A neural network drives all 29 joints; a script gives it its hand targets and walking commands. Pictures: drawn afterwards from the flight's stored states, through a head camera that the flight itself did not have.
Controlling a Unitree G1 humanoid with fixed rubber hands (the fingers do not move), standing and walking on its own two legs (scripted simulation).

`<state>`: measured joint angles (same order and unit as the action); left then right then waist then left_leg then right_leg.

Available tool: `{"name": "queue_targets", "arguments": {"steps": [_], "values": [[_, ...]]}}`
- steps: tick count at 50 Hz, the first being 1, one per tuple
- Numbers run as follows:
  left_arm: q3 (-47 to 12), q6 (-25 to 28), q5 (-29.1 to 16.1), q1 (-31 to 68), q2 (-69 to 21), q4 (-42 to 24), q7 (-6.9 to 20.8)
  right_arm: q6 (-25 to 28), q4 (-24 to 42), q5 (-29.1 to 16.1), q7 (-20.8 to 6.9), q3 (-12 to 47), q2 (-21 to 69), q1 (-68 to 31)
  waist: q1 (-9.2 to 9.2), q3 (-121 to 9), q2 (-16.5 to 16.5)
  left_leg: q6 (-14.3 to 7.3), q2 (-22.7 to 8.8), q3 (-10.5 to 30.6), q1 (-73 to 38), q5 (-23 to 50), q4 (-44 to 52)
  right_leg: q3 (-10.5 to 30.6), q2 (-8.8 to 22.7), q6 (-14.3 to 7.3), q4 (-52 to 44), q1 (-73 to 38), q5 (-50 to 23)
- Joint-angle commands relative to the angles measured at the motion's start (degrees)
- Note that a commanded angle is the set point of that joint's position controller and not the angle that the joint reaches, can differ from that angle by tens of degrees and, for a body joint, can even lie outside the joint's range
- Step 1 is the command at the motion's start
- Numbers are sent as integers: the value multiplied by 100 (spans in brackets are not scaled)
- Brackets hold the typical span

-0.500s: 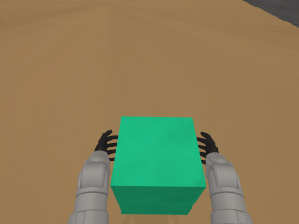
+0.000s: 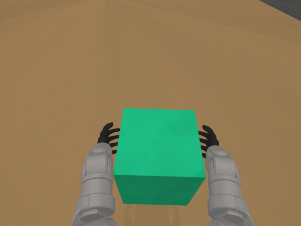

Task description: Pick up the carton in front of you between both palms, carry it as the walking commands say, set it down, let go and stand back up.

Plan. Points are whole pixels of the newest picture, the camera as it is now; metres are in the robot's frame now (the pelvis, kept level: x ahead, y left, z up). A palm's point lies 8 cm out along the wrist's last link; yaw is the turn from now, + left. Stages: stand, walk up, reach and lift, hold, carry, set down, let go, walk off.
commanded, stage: set down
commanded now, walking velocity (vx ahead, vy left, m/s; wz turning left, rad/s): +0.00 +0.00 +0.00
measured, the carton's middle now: (157, 159) +0.33 +0.00 -0.03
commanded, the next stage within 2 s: none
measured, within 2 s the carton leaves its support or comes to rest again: neither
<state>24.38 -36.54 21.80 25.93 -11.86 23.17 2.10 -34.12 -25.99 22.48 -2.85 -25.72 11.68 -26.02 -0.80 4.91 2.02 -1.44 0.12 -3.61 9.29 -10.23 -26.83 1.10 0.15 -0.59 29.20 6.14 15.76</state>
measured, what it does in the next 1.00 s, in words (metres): lowers itself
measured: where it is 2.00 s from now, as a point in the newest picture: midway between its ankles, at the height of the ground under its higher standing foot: outside the picture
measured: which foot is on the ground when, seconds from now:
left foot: down 0.00-1.00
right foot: down 0.00-1.00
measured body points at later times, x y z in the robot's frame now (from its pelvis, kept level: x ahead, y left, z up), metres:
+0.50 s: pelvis -0.02 -0.01 -0.09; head +0.20 -0.01 +0.30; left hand +0.38 +0.15 -0.17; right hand +0.39 -0.15 -0.17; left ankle +0.06 +0.12 -0.74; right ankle +0.01 -0.12 -0.74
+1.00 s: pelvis -0.05 +0.00 -0.22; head +0.23 +0.01 +0.13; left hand +0.42 +0.16 -0.32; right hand +0.45 -0.14 -0.31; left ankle +0.06 +0.12 -0.74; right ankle +0.01 -0.12 -0.74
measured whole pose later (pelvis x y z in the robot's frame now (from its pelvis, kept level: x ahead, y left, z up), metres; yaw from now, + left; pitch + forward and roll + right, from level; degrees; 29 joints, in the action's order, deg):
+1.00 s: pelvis -0.05 +0.00 -0.22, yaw -3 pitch +45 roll -1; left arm 29.2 -18.5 13.8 52.8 -5.1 29.1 -2.8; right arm -16.7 -38.6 12.2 1.0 -24.4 -0.3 -57.6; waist -2.5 -8.4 2.2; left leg 1.0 0.5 1.9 109.4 -23.8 -87.8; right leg 1.1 -3.2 0.6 90.6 106.0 30.2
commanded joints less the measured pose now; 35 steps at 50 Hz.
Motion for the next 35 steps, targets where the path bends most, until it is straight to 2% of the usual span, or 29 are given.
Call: {"name": "queue_targets", "arguments": {"steps": [1,4,7,10,14,18,20,22,26,28,31,35], "values": [[-1952,445,-706,3041,-4335,712,970,453,-629,-621,-1020,1899,4184,-3249,12,-824,-214,10,317,832,-873,-493,89,334,-466,-286,-452,1728,484],[-1420,884,-351,2830,-3740,905,813,861,-888,-249,-888,1408,3622,-3013,-26,-897,-202,12,390,750,-340,-11,-266,308,-523,-252,-109,2099,170],[-1383,1464,-297,2653,-3424,895,742,1401,-873,-211,-826,1399,3355,-2810,-67,-1328,-170,35,445,704,122,790,-696,271,-625,-196,275,2459,-348],[-1822,2092,-494,2697,-3566,835,759,2020,-831,-470,-813,1819,3555,-2845,-57,-2135,-152,60,510,730,435,1379,-1206,239,-733,-105,695,2830,-853],[-2664,2771,-888,3084,-3948,832,783,2685,-800,-984,-779,2790,3947,-3201,-51,-3684,-142,80,592,801,729,2251,-2050,265,-796,-7,1410,3548,-1568],[-3523,3076,-1322,3574,-4137,335,807,2984,-395,-1395,-632,3600,4222,-3531,-60,-5826,-211,138,660,751,1251,3062,-2907,302,-821,120,2253,3713,-2499],[-3760,3042,-1480,3743,-4102,145,852,2931,-291,-1458,-526,3731,4254,-3599,-9,-6469,-281,228,730,612,2165,2798,-3160,338,-802,169,2618,3441,-2893],[-3756,2926,-1493,3792,-4130,228,903,2800,-261,-1501,-477,3842,4368,-3759,-69,-6558,-261,249,793,493,2997,2187,-3300,348,-800,218,2831,3466,-2709],[-3181,2520,-1246,3923,-4307,740,1032,2345,-539,-1490,-695,3759,4647,-4227,-332,-5850,49,154,816,419,3944,869,-3478,240,-879,260,2979,4591,-1044],[-2880,2301,-1127,4107,-4394,965,1100,2123,-776,-1426,-844,3539,4677,-4443,-357,-5499,141,135,814,394,4311,412,-3603,176,-906,230,3063,5163,-445],[-2569,2069,-1030,4425,-4448,1179,1176,1909,-1063,-1331,-973,3228,4630,-4751,-355,-5406,206,142,814,344,4686,164,-3868,89,-932,202,3290,5796,-109],[-2436,1973,-1031,4876,-4490,1266,1188,1864,-1321,-1286,-1024,2932,4491,-5130,-301,-5686,138,207,813,294,5049,236,-4307,-24,-979,189,3755,6520,-99]]}}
